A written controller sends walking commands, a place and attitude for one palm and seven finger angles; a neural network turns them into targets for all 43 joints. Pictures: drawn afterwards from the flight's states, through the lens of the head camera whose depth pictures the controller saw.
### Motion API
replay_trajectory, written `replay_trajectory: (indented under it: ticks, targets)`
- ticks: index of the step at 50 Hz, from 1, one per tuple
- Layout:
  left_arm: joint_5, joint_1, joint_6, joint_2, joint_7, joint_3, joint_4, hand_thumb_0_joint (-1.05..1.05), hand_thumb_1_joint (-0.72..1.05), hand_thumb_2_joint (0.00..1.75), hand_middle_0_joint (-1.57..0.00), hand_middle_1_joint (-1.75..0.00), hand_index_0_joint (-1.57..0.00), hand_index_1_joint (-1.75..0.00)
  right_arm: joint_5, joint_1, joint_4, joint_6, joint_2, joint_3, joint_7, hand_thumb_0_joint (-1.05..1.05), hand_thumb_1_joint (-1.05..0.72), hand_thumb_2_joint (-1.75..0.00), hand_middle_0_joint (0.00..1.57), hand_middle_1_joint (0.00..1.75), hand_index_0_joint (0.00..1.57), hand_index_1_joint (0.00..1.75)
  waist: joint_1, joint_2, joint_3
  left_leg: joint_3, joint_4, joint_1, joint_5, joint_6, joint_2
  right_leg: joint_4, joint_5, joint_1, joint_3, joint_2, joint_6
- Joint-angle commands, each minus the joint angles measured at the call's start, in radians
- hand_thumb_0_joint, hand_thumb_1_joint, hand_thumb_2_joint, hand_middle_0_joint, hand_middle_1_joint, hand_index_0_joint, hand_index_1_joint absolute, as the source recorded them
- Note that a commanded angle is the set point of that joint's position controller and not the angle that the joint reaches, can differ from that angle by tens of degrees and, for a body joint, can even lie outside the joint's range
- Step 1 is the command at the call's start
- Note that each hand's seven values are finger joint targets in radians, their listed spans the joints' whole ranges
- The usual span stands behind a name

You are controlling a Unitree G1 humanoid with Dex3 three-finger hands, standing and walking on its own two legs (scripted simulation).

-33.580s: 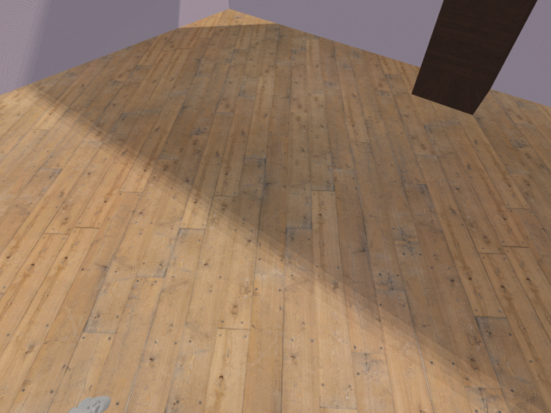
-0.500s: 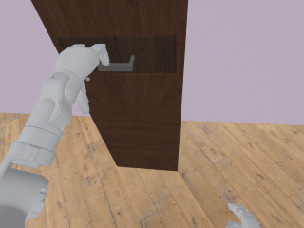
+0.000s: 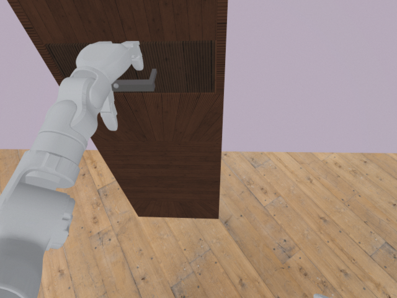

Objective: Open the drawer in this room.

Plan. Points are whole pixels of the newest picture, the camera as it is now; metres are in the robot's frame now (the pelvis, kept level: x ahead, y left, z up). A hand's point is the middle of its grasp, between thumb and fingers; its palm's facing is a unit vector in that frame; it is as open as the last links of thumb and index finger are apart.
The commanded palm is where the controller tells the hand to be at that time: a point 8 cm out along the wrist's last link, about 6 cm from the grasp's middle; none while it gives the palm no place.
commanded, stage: move the hooked fingers above the handle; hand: left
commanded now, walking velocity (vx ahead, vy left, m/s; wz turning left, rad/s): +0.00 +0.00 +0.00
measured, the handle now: (132, 79) +0.56 +0.17 +0.14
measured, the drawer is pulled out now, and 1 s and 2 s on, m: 0.00 0.00 0.00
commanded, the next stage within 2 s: none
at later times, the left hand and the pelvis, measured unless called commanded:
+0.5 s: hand (114, 80) +0.49 +0.19 +0.18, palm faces -0.01 -0.02 -1.00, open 13.8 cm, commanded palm +0.49 +0.19 +0.26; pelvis +0.01 +0.00 +0.00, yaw -1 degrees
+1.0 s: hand (116, 75) +0.51 +0.18 +0.19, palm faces +0.01 -0.03 -1.00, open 13.8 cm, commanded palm +0.49 +0.20 +0.26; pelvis +0.01 +0.01 +0.00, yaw -1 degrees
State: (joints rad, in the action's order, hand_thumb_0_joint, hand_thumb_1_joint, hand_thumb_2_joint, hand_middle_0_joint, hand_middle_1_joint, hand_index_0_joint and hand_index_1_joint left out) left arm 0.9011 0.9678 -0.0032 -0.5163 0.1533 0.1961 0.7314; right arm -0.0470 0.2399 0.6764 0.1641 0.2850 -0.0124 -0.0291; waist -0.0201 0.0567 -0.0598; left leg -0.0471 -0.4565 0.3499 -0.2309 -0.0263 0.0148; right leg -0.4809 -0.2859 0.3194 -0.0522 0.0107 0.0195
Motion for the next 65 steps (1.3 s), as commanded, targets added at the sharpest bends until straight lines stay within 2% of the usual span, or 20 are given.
replay_trajectory:
  ticks: [1, 3, 4, 5, 7, 13, 15, 19, 21, 23, 25, 27, 31, 37, 45, 51, 55, 60, 63, 65]
  targets:
    - [0.026, 0.575, -0.011, -0.288, -0.080, -0.167, -0.037, 0.00, -0.50, 0.30, -0.30, -1.20, -0.30, -1.20, 0.000, 0.036, -0.084, -0.032, 0.124, -0.039, -0.009, 0.00, -0.90, -0.90, 0.20, 0.30, 0.20, 0.30, -0.029, -0.099, -0.362, 0.023, -0.014, -0.149, 0.364, -0.021, 0.011, 0.027, 0.394, -0.118, 0.046, -0.017, 0.015]
    - [0.037, 0.616, -0.017, -0.268, -0.088, -0.139, -0.021, 0.00, -0.50, 0.30, -0.30, -1.20, -0.30, -1.20, 0.001, 0.049, -0.083, -0.034, 0.125, -0.042, -0.009, 0.00, -0.90, -0.90, 0.20, 0.30, 0.20, 0.30, -0.039, -0.078, -0.381, 0.017, -0.020, -0.148, 0.362, -0.023, 0.008, 0.020, 0.412, -0.107, 0.054, -0.016, 0.011]
    - [0.049, 0.614, -0.012, -0.324, -0.092, -0.186, -0.032, 0.00, -0.50, 0.30, -0.30, -1.20, -0.30, -1.20, 0.004, 0.061, -0.084, -0.033, 0.128, -0.046, -0.009, 0.00, -0.90, -0.90, 0.20, 0.30, 0.20, 0.30, -0.026, -0.056, -0.425, 0.018, -0.025, -0.156, 0.388, -0.023, 0.007, 0.010, 0.431, -0.129, 0.055, -0.018, 0.014]
    - [0.060, 0.624, -0.008, -0.314, -0.090, -0.169, -0.047, 0.00, -0.50, 0.30, -0.30, -1.20, -0.30, -1.20, 0.008, 0.060, -0.092, -0.031, 0.123, -0.046, -0.007, 0.00, -0.90, -0.90, 0.20, 0.30, 0.20, 0.30, -0.023, -0.025, -0.456, 0.017, -0.030, -0.170, 0.421, -0.023, 0.007, 0.000, 0.452, -0.140, 0.056, -0.017, 0.016]
    - [0.061, 0.589, -0.001, -0.338, -0.083, -0.200, -0.051, 0.00, -0.50, 0.30, -0.30, -1.20, -0.30, -1.20, 0.011, 0.059, -0.104, -0.026, 0.122, -0.050, -0.005, 0.00, -0.90, -0.90, 0.20, 0.30, 0.20, 0.30, -0.010, -0.052, -0.482, 0.014, -0.037, -0.165, 0.453, -0.028, 0.005, -0.004, 0.502, -0.181, 0.062, -0.014, 0.013]
    - [0.049, 0.504, -0.005, -0.287, -0.046, -0.155, -0.045, 0.00, -0.50, 0.30, -0.30, -1.20, -0.30, -1.20, -0.002, 0.053, -0.116, -0.008, 0.131, -0.052, -0.009, 0.00, -0.90, -0.90, 0.20, 0.30, 0.20, 0.30, -0.023, -0.092, -0.376, 0.006, -0.020, -0.139, 0.388, -0.033, 0.001, 0.020, 0.453, -0.136, 0.054, -0.020, 0.007]
    - [0.046, 0.520, 0.013, -0.322, -0.045, -0.184, -0.091, 0.00, -0.50, 0.30, -0.30, -1.20, -0.30, -1.20, -0.001, 0.063, -0.114, -0.009, 0.133, -0.058, -0.012, 0.00, -0.90, -0.90, 0.20, 0.30, 0.20, 0.30, -0.020, -0.084, -0.401, 0.009, -0.021, -0.157, 0.385, -0.035, 0.001, 0.022, 0.437, -0.140, 0.058, -0.022, 0.007]
    - [0.030, 0.586, 0.038, -0.283, -0.061, -0.155, -0.155, 0.00, -0.50, 0.30, -0.30, -1.20, -0.30, -1.20, 0.000, 0.070, -0.102, -0.017, 0.123, -0.064, -0.013, 0.00, -0.90, -0.90, 0.20, 0.30, 0.20, 0.30, -0.036, -0.037, -0.412, 0.020, -0.031, -0.207, 0.400, -0.034, 0.000, 0.025, 0.406, -0.091, 0.055, -0.028, 0.010]
    - [0.026, 0.614, 0.041, -0.324, -0.074, -0.184, -0.147, 0.00, -0.50, 0.30, -0.30, -1.20, -0.30, -1.20, 0.000, 0.074, -0.094, -0.021, 0.127, -0.062, -0.014, 0.00, -0.90, -0.90, 0.20, 0.30, 0.20, 0.30, -0.039, -0.027, -0.419, 0.020, -0.035, -0.211, 0.400, -0.032, 0.002, 0.029, 0.390, -0.089, 0.054, -0.029, 0.014]
    - [0.030, 0.643, 0.028, -0.268, -0.091, -0.142, -0.132, 0.00, -0.50, 0.30, -0.30, -1.20, -0.30, -1.20, 0.001, 0.075, -0.084, -0.027, 0.119, -0.064, -0.010, 0.00, -0.90, -0.90, 0.20, 0.30, 0.20, 0.30, -0.051, -0.007, -0.414, 0.025, -0.039, -0.228, 0.402, -0.030, 0.000, 0.025, 0.371, -0.050, 0.049, -0.034, 0.014]
    - [0.038, 0.648, 0.010, -0.300, -0.102, -0.165, -0.084, 0.00, -0.50, 0.30, -0.30, -1.20, -0.30, -1.20, 0.002, 0.081, -0.075, -0.030, 0.124, -0.060, -0.010, 0.00, -0.90, -0.90, 0.20, 0.30, 0.20, 0.30, -0.047, -0.007, -0.412, 0.027, -0.038, -0.217, 0.389, -0.026, -0.001, 0.023, 0.359, -0.049, 0.046, -0.034, 0.015]
    - [0.050, 0.656, -0.007, -0.348, -0.105, -0.198, -0.045, 0.00, -0.50, 0.30, -0.30, -1.20, -0.30, -1.20, 0.002, 0.076, -0.071, -0.029, 0.130, -0.056, -0.013, 0.00, -0.90, -0.90, 0.20, 0.30, 0.20, 0.30, -0.045, -0.033, -0.431, 0.022, -0.040, -0.196, 0.400, -0.027, 0.000, 0.018, 0.394, -0.078, 0.051, -0.030, 0.013]
    - [0.054, 0.622, -0.032, -0.240, -0.072, -0.118, -0.014, 0.00, -0.50, 0.30, -0.30, -1.20, -0.30, -1.20, 0.001, 0.059, -0.092, -0.021, 0.125, -0.054, -0.008, 0.00, -0.90, -0.90, 0.20, 0.30, 0.20, 0.30, -0.047, -0.044, -0.425, 0.022, -0.052, -0.216, 0.456, -0.027, -0.002, 0.012, 0.420, -0.069, 0.047, -0.028, 0.014]
    - [0.054, 0.574, -0.014, -0.256, -0.017, -0.117, -0.004, 0.00, -0.50, 0.30, -0.30, -1.20, -0.30, -1.20, -0.008, 0.043, -0.112, -0.004, 0.130, -0.044, -0.021, 0.00, -0.90, -0.90, 0.20, 0.30, 0.20, 0.30, -0.052, -0.106, -0.360, 0.018, -0.040, -0.162, 0.383, -0.032, 0.000, 0.019, 0.415, -0.075, 0.053, -0.022, 0.005]
    - [0.046, 0.712, 0.055, -0.282, -0.084, -0.151, -0.133, 0.00, -0.50, 0.30, -0.30, -1.20, -0.30, -1.20, 0.006, 0.086, -0.098, -0.023, 0.115, -0.062, -0.013, 0.00, -0.90, -0.90, 0.20, 0.30, 0.20, 0.30, -0.054, 0.018, -0.471, 0.040, -0.071, -0.261, 0.479, -0.023, -0.008, -0.004, 0.379, -0.016, 0.047, -0.037, 0.015]
    - [0.060, 0.665, -0.022, -0.312, -0.116, -0.188, -0.009, 0.00, -0.50, 0.30, -0.30, -1.20, -0.30, -1.20, 0.008, 0.087, -0.077, -0.022, 0.127, -0.060, -0.004, 0.00, -0.90, -0.90, 0.20, 0.30, 0.20, 0.30, -0.037, -0.023, -0.474, 0.026, -0.070, -0.210, 0.491, -0.020, -0.009, -0.004, 0.418, -0.062, 0.045, -0.037, 0.017]
    - [0.076, 0.596, -0.061, -0.253, -0.071, -0.125, 0.031, 0.00, -0.50, 0.30, -0.30, -1.20, -0.30, -1.20, 0.001, 0.078, -0.088, -0.007, 0.130, -0.054, -0.002, 0.00, -0.90, -0.90, 0.20, 0.30, 0.20, 0.30, -0.045, -0.068, -0.418, 0.023, -0.060, -0.178, 0.475, -0.026, -0.010, -0.002, 0.443, -0.071, 0.043, -0.033, 0.011]
    - [0.050, 0.577, -0.020, -0.200, -0.016, -0.088, -0.072, 0.00, -0.50, 0.30, -0.30, -1.20, -0.30, -1.20, -0.004, 0.065, -0.107, -0.001, 0.127, -0.059, -0.007, 0.00, -0.90, -0.90, 0.20, 0.30, 0.20, 0.30, -0.055, -0.069, -0.389, 0.031, -0.053, -0.212, 0.439, -0.032, -0.008, 0.015, 0.399, -0.042, 0.047, -0.035, 0.009]
    - [0.039, 0.583, 0.018, -0.299, -0.037, -0.178, -0.122, 0.00, -0.50, 0.30, -0.30, -1.20, -0.30, -1.20, 0.000, 0.065, -0.109, -0.007, 0.123, -0.057, -0.014, 0.00, -0.90, -0.90, 0.20, 0.30, 0.20, 0.30, -0.030, -0.054, -0.427, 0.029, -0.050, -0.203, 0.430, -0.033, -0.002, 0.009, 0.406, -0.084, 0.053, -0.033, 0.012]
    - [0.043, 0.618, 0.026, -0.302, -0.068, -0.183, -0.126, 0.00, -0.50, 0.30, -0.30, -1.20, -0.30, -1.20, 0.001, 0.060, -0.105, -0.011, 0.118, -0.056, -0.013, 0.00, -0.90, -0.90, 0.20, 0.30, 0.20, 0.30, -0.030, -0.038, -0.420, 0.027, -0.047, -0.193, 0.415, -0.028, -0.006, 0.007, 0.381, -0.070, 0.048, -0.034, 0.014]
